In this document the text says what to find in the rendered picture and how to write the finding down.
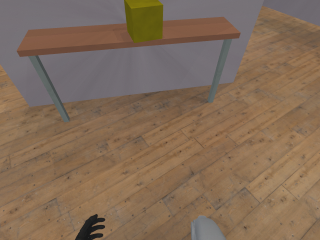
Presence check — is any table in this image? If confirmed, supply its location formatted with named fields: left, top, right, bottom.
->
left=17, top=17, right=241, bottom=122

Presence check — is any left robot hand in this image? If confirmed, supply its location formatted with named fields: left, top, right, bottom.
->
left=75, top=214, right=105, bottom=240

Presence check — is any right robot thigh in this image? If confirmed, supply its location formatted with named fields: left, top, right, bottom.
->
left=190, top=217, right=227, bottom=240

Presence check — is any carton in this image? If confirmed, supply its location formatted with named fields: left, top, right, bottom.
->
left=124, top=0, right=163, bottom=43

